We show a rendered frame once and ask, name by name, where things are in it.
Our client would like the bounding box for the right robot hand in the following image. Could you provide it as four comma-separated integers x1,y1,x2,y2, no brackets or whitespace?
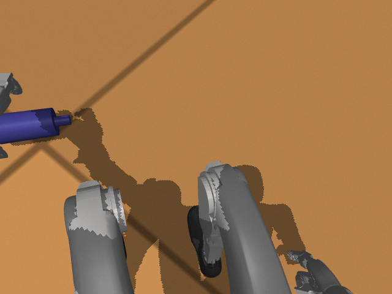
287,250,341,294

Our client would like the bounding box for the right robot foot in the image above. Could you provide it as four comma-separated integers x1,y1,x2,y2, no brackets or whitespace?
187,205,222,278

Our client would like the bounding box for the left robot hand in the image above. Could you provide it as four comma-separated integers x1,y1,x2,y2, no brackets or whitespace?
0,72,23,159

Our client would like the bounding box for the bottle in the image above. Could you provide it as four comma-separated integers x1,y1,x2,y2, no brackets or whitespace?
0,108,72,144

